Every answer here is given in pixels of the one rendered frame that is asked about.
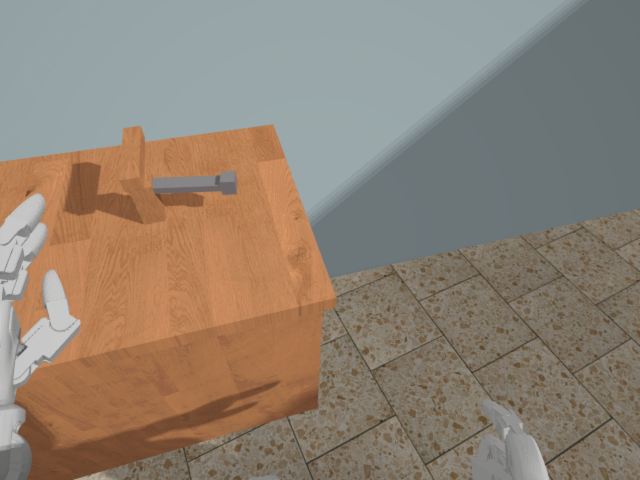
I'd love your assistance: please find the counter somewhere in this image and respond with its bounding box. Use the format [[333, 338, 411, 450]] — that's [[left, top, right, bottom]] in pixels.
[[0, 124, 337, 480]]

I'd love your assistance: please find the left robot forearm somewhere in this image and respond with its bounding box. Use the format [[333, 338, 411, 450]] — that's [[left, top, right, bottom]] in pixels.
[[0, 404, 32, 480]]

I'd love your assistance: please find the left robot hand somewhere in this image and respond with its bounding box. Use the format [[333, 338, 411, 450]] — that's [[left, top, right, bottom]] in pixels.
[[0, 193, 80, 405]]

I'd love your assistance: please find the tap lever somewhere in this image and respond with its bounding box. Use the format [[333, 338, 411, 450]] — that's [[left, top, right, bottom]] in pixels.
[[152, 171, 238, 195]]

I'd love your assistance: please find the right robot hand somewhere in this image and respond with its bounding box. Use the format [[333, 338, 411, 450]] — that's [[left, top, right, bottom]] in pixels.
[[471, 399, 549, 480]]

